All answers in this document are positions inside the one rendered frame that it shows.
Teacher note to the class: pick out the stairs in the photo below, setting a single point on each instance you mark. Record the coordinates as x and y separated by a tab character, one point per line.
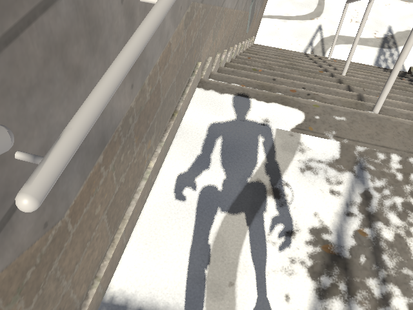
318	78

